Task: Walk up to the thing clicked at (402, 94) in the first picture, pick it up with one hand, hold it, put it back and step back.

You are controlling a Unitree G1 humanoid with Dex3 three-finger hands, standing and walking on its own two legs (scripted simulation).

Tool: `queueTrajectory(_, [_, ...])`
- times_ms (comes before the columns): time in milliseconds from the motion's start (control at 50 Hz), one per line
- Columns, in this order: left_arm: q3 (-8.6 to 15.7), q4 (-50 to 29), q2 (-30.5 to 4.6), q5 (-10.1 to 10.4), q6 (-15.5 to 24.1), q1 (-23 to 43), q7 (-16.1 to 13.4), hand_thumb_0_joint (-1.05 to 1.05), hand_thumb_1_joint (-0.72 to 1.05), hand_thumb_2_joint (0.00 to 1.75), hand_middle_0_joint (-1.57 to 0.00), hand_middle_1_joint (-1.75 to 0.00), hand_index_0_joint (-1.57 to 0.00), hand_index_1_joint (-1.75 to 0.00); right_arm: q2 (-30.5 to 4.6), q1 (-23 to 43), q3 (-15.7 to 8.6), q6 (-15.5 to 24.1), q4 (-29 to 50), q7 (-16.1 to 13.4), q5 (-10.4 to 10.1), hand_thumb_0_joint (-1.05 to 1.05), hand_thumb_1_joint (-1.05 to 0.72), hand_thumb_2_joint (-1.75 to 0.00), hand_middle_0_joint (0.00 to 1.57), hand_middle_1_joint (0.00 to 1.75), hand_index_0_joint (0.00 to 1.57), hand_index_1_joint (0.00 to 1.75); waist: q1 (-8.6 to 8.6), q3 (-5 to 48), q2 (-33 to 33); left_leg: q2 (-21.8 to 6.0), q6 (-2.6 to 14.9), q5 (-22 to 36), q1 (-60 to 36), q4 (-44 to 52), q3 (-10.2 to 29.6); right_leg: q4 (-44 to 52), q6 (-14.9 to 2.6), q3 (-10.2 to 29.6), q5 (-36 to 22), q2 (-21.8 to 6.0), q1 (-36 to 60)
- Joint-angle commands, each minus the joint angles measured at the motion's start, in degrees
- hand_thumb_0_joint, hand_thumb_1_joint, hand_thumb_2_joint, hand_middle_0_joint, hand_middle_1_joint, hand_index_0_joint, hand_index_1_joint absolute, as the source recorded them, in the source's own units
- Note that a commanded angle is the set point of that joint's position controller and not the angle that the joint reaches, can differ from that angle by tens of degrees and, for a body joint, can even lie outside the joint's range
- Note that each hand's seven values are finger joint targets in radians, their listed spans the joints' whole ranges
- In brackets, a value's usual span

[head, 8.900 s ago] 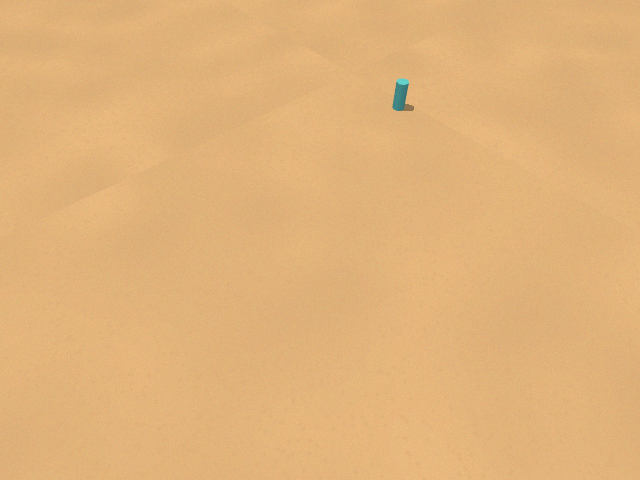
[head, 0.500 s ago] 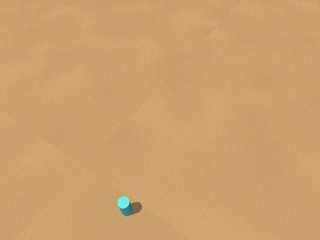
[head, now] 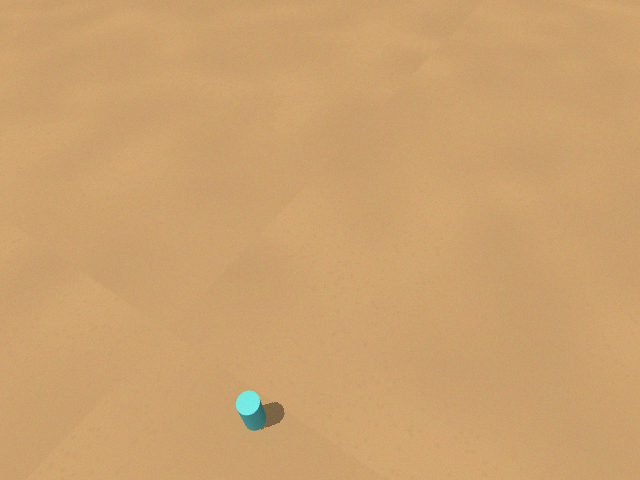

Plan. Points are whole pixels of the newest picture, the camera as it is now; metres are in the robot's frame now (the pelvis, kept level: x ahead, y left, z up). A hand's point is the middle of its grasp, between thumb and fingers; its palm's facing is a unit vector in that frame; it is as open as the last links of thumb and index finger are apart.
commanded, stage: go down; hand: left
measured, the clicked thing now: (251, 411) +0.39 +0.22 -0.71
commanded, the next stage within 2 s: none
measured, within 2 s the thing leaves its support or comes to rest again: neither
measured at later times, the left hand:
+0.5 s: hand (146, 474) +0.16 +0.28 -0.20, palm faces +0.08 -0.95 -0.31, open 14.6 cm
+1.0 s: hand out of the picture +0.14 +0.30 -0.23, palm faces +0.12 -0.95 -0.29, open 17.3 cm
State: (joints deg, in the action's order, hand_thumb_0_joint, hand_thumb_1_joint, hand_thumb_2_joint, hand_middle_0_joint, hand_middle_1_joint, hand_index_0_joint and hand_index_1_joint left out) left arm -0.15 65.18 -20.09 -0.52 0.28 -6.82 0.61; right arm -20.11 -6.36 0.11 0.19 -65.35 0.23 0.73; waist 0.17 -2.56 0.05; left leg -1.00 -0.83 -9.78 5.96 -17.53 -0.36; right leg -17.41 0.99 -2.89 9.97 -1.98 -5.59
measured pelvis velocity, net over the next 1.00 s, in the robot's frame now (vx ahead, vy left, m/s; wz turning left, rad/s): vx -0.02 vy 0.01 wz -0.01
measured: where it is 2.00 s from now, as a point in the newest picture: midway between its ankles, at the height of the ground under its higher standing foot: outside the picture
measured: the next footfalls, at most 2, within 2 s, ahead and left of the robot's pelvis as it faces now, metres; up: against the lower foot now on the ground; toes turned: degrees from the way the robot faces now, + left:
none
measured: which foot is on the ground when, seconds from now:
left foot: down 0.00-1.00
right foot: down 0.00-1.00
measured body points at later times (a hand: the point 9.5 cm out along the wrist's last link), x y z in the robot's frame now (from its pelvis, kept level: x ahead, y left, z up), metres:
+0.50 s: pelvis -0.01 +0.00 -0.06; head +0.06 +0.01 +0.39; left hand +0.15 +0.33 -0.17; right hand +0.08 -0.27 -0.17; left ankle +0.00 +0.13 -0.75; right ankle +0.00 -0.13 -0.75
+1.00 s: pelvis -0.02 +0.01 -0.11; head +0.09 +0.03 +0.32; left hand +0.13 +0.35 -0.20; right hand +0.17 -0.24 -0.19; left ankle +0.00 +0.13 -0.75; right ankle -0.01 -0.13 -0.75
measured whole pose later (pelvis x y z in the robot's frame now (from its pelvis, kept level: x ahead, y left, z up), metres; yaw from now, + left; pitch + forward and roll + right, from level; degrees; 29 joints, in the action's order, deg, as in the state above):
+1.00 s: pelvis -0.02 +0.01 -0.11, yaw -1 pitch +20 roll -2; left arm 19.7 27.2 -22.4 1.4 -5.7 -14.9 10.0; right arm -13.6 -9.4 -0.4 8.6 -30.9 -3.5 0.1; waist -1.1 7.0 -1.0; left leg -2.4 -0.7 -32.2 58.4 -70.8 1.9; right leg -68.0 0.8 -3.2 31.1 -1.7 -56.5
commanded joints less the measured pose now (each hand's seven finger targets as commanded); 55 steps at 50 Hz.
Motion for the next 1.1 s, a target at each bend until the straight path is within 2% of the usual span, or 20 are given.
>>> queueTrajectory(0, [2.5,-3.6,-12.4,-0.1,1.4,2.2,-1.0,0.0,0.9,0.9,-0.2,-0.3,-0.2,-0.3,-12.0,1.9,-2.1,1.5,3.5,-0.6,-0.1,0.0,-0.9,-0.9,0.2,0.3,0.2,0.3,-0.21,3.5,-0.1,-6.5,1.49,6.3,1.2,3.0,5.4,3.0,-1.73,5.3,-4.5,-6.6,1.1])
queueTrajectory(60, [2.3,-3.4,-12.0,-0.1,1.4,1.7,-1.0,0.0,0.82,0.82,-0.28,-0.22,-0.28,-0.22,-12.3,2.5,-2.1,1.5,3.5,-0.6,-0.1,0.0,-0.94,-0.91,0.21,0.3,0.2,0.3,0.1,3.7,0.6,-6.6,1.48,7.0,0.6,2.7,5.4,2.8,-1.73,5.3,-5.1,-6.6,0.7])
queueTrajectory(80, [2.6,-23.6,-3.0,3.1,6.8,21.8,-2.0,0.0,0.74,0.74,-0.2,-0.14,-0.2,-0.14,-2.7,1.0,0.3,4.4,20.0,-2.0,-4.3,0.0,-1.0,-0.92,0.2,0.3,0.2,0.3,-7.3,-1.1,1.2,1.1,1.28,-0.7,6.1,-1.1,-2.1,-1.0,-1.49,0.9,-2.5,1.6,-13.1])
queueTrajectory(100, [4.8,-24.9,-7.9,2.9,6.9,30.7,-2.7,0.0,0.66,0.66,-0.12,-0.06,-0.12,-0.06,-5.2,-1.0,-0.7,4.5,18.2,-2.7,-4.1,0.0,-1.0,-0.93,0.2,0.3,0.2,0.3,-5.16,2.4,0.5,1.4,1.48,-2.4,5.7,-2.4,-1.8,-1.7,-1.43,0.5,-0.5,1.2,-9.7])
queueTrajectory(120, [7.5,-7.9,-10.4,1.9,3.5,16.1,-3.0,0.0,0.58,0.58,-0.04,-0.02,-0.04,-0.01,-5.8,-4.2,-0.6,3.6,15.2,-2.8,-3.9,0.0,-1.02,-0.93,0.2,0.3,0.2,0.3,-4.59,0.8,-2.2,1.9,1.7,-3.2,8.1,-3.9,-1.9,-2.3,-1.77,0.1,1.1,1.7,-10.4])
queueTrajectory(140, [8.5,-6.0,-10.6,1.7,2.8,12.6,-2.2,0.0,0.5,0.5,-0.01,-0.05,-0.01,-0.04,-6.0,-4.3,-1.4,3.0,16.9,-2.7,-3.9,0.0,-1.0,-0.93,0.2,0.3,0.2,0.3,-2.37,0.7,-2.7,1.4,1.57,-1.6,10.6,-6.0,-1.9,-4.6,-1.79,-0.5,1.1,1.9,-11.5])
queueTrajectory(160, [8.8,-6.6,-11.7,0.7,2.7,14.8,-1.7,0.0,0.42,0.42,-0.01,-0.05,-0.02,-0.04,-6.0,-5.4,-2.4,3.0,18.4,-3.1,-3.6,0.0,-1.02,-0.93,0.2,0.3,0.2,0.3,-2.64,4.5,-3.8,1.5,1.72,0.6,10.7,-8.2,-1.8,-6.3,-1.63,-0.2,-1.0,2.0,-12.0])
queueTrajectory(180, [11.6,-11.2,-16.7,-0.2,3.8,20.0,-1.5,0.0,0.34,0.34,-0.01,-0.06,-0.02,-0.05,-6.4,-6.3,-3.2,3.5,19.4,-3.6,-3.2,0.0,-1.0,-0.93,0.2,0.3,0.2,0.3,-1.83,10.2,-1.9,1.3,1.54,1.9,10.1,-10.0,-1.5,-8.5,-1.46,0.3,-3.2,1.7,-11.0])
queueTrajectory(220, [13.6,-4.7,-15.2,-2.0,2.4,10.1,-0.1,0.0,0.21,0.21,-0.01,-0.06,-0.02,-0.05,-5.7,-8.7,-4.1,3.7,21.1,-3.0,-2.2,0.0,-0.99,-0.92,0.2,0.3,0.2,0.3,-1.27,14.4,-1.4,1.6,1.41,4.3,14.5,-14.5,-1.1,-13.6,-1.59,0.6,-6.1,1.5,-11.8])
queueTrajectory(260, [16.4,-3.9,-14.4,-3.3,1.6,2.8,1.1,0.0,0.11,0.18,-0.02,-0.06,-0.03,-0.05,-4.9,-9.2,-5.0,3.6,23.5,-2.2,-1.7,0.0,-1.0,-0.92,0.2,0.3,0.2,0.3,1.67,17.6,1.4,2.1,0.94,6.4,17.5,-17.7,-1.2,-17.0,-2.17,1.0,-6.8,1.4,-11.8])
queueTrajectory(340, [17.0,-8.4,-12.6,-2.8,-0.2,6.1,2.1,0.0,-0.09,0.13,-0.04,-0.08,-0.05,-0.07,-4.1,-6.8,-4.8,4.1,28.0,-1.7,-1.7,0.0,-0.95,-0.91,0.2,0.3,0.2,0.3,0.92,15.1,3.5,1.6,0.39,3.2,23.5,-21.8,-0.6,-21.1,-2.5,0.7,-2.0,1.9,-19.0])
queueTrajectory(420, [20.3,-14.2,-14.9,-2.1,0.4,4.4,4.5,0.0,-0.33,0.07,-0.05,-0.07,-0.06,-0.07,-4.1,-5.4,-5.4,5.1,32.7,-1.2,-1.9,0.0,-0.95,-0.91,0.2,0.3,0.2,0.3,0.71,16.8,1.3,1.1,0.99,-2.9,31.8,-29.4,-0.1,-28.1,-2.43,0.7,4.3,2.0,-27.0])
queueTrajectory(560, [21.6,-34.7,-14.5,-0.5,0.5,1.8,7.3,0.0,-0.51,0.01,-0.08,-0.07,-0.09,-0.06,-3.8,-6.5,-6.2,7.1,37.0,-2.5,-2.1,0.0,-0.93,-0.9,0.2,0.3,0.2,0.3,-0.65,24.0,4.3,0.0,0.99,-3.3,32.5,-35.0,1.0,-35.3,-2.33,0.7,4.8,2.0,-34.6])
queueTrajectory(680, [22.5,-42.2,-14.0,-0.1,-3.5,-4.7,6.9,0.0,-0.56,0.0,-0.09,-0.04,-0.09,-0.03,-3.5,-6.3,-5.7,8.4,38.8,-3.6,-1.9,0.0,-0.91,-0.9,0.2,0.3,0.2,0.3,-1.24,25.3,4.5,-0.4,1.08,-4.0,33.9,-37.5,1.5,-37.2,-2.19,0.6,5.4,1.9,-36.4])
queueTrajectory(700, [24.1,-41.1,-15.5,0.0,-3.9,-6.2,6.6,0.0,-0.59,0.0,-0.09,-0.03,-0.09,-0.03,-3.8,-6.0,-5.6,8.6,38.7,-3.8,-1.8,0.0,-0.9,-0.9,0.2,0.3,0.2,0.3,-1.31,23.4,4.1,-0.5,1.08,-5.7,35.5,-37.7,1.8,-37.5,-2.11,0.3,7.1,1.9,-37.3])
queueTrajectory(840, [24.0,-45.6,-13.6,1.0,-4.5,-8.2,7.3,0.0,-0.53,0.0,-0.08,-0.04,-0.09,-0.03,-2.5,-5.0,-4.7,10.4,40.8,-4.5,-1.3,0.0,-0.93,-0.9,0.2,0.3,0.2,0.3,-1.35,23.0,5.5,-0.4,1.03,-5.4,38.7,-40.8,2.2,-40.8,-2.26,0.2,7.4,1.7,-41.1])
queueTrajectory(860, [26.0,-44.0,-15.3,1.1,-4.6,-10.4,7.3,0.0,-0.52,0.0,-0.08,-0.04,-0.09,-0.03,-2.7,-5.5,-4.7,10.5,40.5,-4.5,-1.1,0.0,-0.93,-0.9,0.2,0.3,0.2,0.3,-0.9,23.2,5.6,-0.4,1.09,-4.8,38.9,-41.3,1.9,-41.2,-2.3,0.3,6.9,1.7,-40.9])
queueTrajectory(960, [25.3,-45.8,-14.2,2.6,-3.0,-10.8,9.7,0.0,-0.54,0.0,-0.09,-0.03,-0.09,-0.02,-2.9,-5.4,-4.7,11.3,41.0,-4.4,-0.7,0.0,-0.95,-0.91,0.2,0.3,0.2,0.3,-1.46,26.4,6.3,-0.5,1.15,2.7,39.8,-45.7,2.4,-45.5,-2.31,0.0,2.2,1.6,-44.0])
queueTrajectory(980, [26.6,-44.7,-14.6,3.0,-2.7,-11.5,9.8,0.0,-0.56,0.0,-0.09,-0.02,-0.09,-0.02,-2.7,-5.3,-4.3,11.5,40.9,-4.1,-0.7,0.0,-0.94,-0.91,0.2,0.3,0.2,0.3,-0.52,24.8,6.4,-0.4,1.07,0.8,41.6,-45.9,2.5,-46.3,-2.43,0.0,4.0,1.6,-45.2])
queueTrajectory(1080, [29.5,-40.4,-17.7,4.4,3.5,-2.0,12.2,0.0,-0.59,0.0,-0.09,-0.03,-0.09,-0.02,-3.9,-4.1,-4.7,12.7,40.3,-3.9,-0.5,0.0,-0.96,-0.91,0.2,0.3,0.2,0.3,-1.83,24.0,3.9,-0.1,1.8,-8.2,51.9,-52.5,2.4,-52.1,-2.25,0.6,9.7,1.5,-53.7])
